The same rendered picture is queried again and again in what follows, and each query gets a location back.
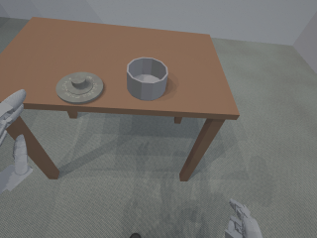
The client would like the pot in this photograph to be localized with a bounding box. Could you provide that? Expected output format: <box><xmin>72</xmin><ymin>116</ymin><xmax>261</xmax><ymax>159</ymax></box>
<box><xmin>127</xmin><ymin>57</ymin><xmax>168</xmax><ymax>101</ymax></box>

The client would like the lid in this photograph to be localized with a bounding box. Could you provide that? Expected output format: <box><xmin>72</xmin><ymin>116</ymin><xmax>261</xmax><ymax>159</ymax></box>
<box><xmin>55</xmin><ymin>71</ymin><xmax>104</xmax><ymax>104</ymax></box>

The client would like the robot left hand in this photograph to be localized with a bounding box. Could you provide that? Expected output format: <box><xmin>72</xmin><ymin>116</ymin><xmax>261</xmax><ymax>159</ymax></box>
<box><xmin>0</xmin><ymin>89</ymin><xmax>33</xmax><ymax>194</ymax></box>

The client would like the table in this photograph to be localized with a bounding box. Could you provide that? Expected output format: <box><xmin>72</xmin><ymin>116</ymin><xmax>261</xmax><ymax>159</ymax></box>
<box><xmin>0</xmin><ymin>17</ymin><xmax>240</xmax><ymax>181</ymax></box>

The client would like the robot right hand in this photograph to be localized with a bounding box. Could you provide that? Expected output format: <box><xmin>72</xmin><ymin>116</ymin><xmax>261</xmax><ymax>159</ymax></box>
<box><xmin>225</xmin><ymin>198</ymin><xmax>264</xmax><ymax>238</ymax></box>

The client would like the knob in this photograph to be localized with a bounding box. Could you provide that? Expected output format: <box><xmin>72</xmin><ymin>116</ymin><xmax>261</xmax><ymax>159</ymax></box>
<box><xmin>70</xmin><ymin>74</ymin><xmax>86</xmax><ymax>88</ymax></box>

